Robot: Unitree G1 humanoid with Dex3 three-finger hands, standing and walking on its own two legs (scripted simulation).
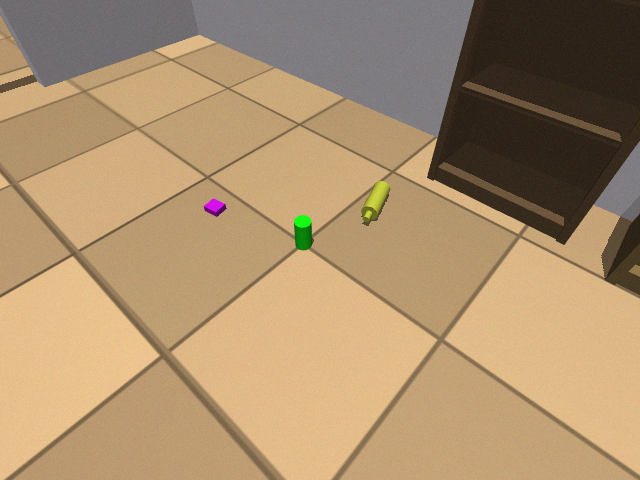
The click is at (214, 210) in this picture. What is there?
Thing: small box
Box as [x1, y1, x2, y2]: [204, 198, 225, 216]
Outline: 213,198 204,206 204,208 206,211 217,216 225,209 225,205
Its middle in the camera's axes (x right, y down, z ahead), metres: -0.49 -0.16 +1.81
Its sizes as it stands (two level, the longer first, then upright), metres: 0.075 0.066 0.030
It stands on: the floor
